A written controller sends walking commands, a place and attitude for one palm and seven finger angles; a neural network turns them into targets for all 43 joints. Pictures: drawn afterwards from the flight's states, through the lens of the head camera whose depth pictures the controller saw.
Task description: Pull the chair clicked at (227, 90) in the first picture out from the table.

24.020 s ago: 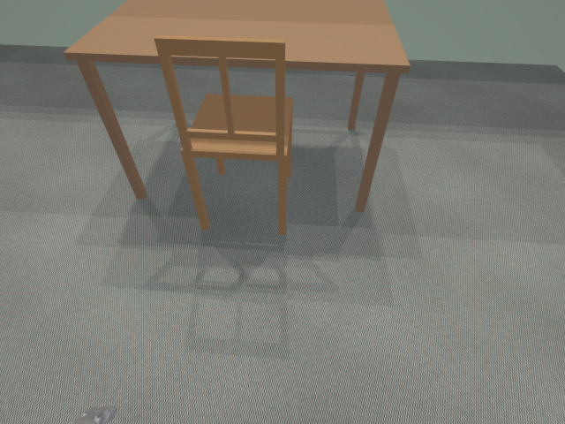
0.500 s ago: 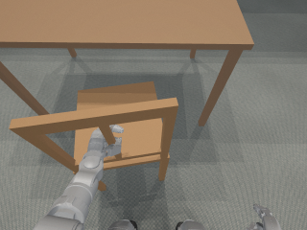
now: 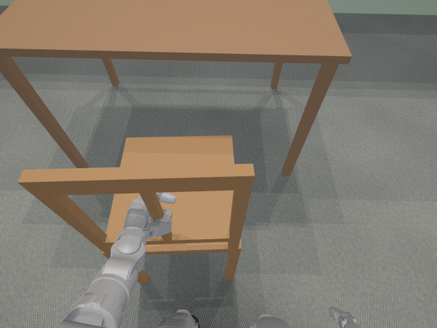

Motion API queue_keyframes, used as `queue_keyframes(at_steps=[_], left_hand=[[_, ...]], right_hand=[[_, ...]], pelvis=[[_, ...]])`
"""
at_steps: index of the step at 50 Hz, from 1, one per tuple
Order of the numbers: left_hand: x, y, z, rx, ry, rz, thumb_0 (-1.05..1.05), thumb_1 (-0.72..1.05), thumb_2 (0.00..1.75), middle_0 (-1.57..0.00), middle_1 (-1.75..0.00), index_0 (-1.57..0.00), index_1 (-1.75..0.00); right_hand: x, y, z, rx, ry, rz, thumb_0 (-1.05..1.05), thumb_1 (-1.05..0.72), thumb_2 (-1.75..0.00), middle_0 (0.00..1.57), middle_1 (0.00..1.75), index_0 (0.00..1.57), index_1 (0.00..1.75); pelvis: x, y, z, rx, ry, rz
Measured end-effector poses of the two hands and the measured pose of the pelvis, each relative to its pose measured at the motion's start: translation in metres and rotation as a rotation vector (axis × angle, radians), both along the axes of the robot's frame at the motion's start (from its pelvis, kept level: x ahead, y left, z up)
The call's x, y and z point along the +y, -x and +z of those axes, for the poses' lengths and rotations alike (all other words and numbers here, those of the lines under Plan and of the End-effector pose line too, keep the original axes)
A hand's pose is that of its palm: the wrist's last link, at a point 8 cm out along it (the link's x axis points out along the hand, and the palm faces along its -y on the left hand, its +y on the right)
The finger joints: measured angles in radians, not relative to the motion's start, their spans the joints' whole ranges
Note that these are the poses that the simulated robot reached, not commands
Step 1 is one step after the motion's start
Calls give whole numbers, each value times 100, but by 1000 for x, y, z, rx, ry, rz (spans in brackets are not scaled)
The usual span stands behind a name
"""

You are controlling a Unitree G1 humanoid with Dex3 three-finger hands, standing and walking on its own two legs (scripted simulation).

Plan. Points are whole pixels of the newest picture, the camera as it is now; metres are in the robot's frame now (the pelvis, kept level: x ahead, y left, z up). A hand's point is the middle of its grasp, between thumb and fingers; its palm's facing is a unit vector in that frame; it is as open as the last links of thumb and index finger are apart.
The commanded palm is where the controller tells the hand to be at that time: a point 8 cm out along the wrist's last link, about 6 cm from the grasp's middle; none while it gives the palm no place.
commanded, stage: step backward, pulling the chair out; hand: left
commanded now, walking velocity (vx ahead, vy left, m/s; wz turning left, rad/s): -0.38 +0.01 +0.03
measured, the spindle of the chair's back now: (158, 216) +0.34 +0.15 -0.08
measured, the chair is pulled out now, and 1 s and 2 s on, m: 0.37 0.60 0.60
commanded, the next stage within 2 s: stop walking, hand still on the chair in 0.52 s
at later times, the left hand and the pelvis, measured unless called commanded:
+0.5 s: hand (161, 278) +0.21 +0.12 -0.06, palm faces -0.07 -0.99 -0.14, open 5.2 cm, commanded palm +0.19 +0.17 -0.07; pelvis -0.11 +0.02 +0.00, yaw +2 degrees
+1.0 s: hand out of the picture +0.10 +0.13 -0.06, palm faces -0.04 -0.99 -0.14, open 5.2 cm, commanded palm +0.09 +0.18 -0.05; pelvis -0.17 +0.02 +0.01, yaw +1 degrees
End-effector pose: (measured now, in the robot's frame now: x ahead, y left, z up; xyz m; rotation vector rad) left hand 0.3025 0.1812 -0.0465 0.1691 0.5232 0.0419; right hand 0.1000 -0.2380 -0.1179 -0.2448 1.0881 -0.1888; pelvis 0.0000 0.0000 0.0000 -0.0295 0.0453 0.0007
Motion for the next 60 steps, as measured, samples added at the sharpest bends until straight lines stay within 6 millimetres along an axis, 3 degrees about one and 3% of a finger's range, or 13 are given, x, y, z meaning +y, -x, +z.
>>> queue_keyframes(at_steps=[5, 9, 17, 23, 27, 32, 41, 50, 60], left_hand=[[-2, 18, 1, -2, -19, 25, 4, 66, 85, -36, -129, -50, -145], [-9, 37, 1, 4, -23, 29, 4, 66, 83, -36, -126, -50, -145], [-15, 74, 3, 31, -4, 6, 4, 68, 80, -32, -127, -50, -145], [-8, 98, 0, 0, 29, -58, 3, 69, 81, -30, -131, -50, -145], [-3, 119, 1, 5, 29, -67, 4, 70, 81, -31, -131, -50, -145], [-1, 145, 1, 17, 18, -24, 5, 69, 83, -34, -128, -50, -145], [-1, 187, 2, 17, 23, -25, 5, 70, 83, -35, -128, -50, -145], [2, 219, 3, 42, 34, -33, 6, 71, 83, -33, -129, -50, -145], [4, 221, 3, 50, 27, -54, 6, 69, 84, -34, -129, -50, -145]], right_hand=[[-9, 27, -11, -1, -40, -2, 1, -90, -90, 20, 30, 20, 30], [-23, 52, -9, 18, -36, -53, 1, -90, -90, 20, 30, 20, 30], [-41, 79, 8, 13, 61, -49, 1, -91, -90, 20, 30, 20, 30], [-19, 90, 14, -14, 104, -11, 1, -91, -90, 19, 30, 20, 30], [8, 100, 12, -47, 22, 16, 1, -91, -90, 19, 30, 20, 30], [31, 119, -7, -44, -102, 24, 1, -90, -90, 20, 30, 20, 30], [19, 164, -3, -52, -41, 9, 1, -90, -90, 20, 30, 20, 30], [10, 184, 14, -61, -6, -13, 1, -91, -90, 20, 30, 20, 30], [23, 163, 17, -105, -25, -25, 1, -91, -90, 20, 30, 20, 30]], pelvis=[[-12, 27, -1, -3, 21, -21], [-17, 46, 4, -5, -5, -25], [0, 74, 10, 16, -60, 25], [20, 106, 3, 5, -52, 46], [18, 120, 4, -6, -40, 19], [10, 138, 2, -22, -6, 3], [15, 172, 0, -48, -27, 43], [19, 173, 8, -71, -34, 18], [26, 156, 12, -62, -32, 0]])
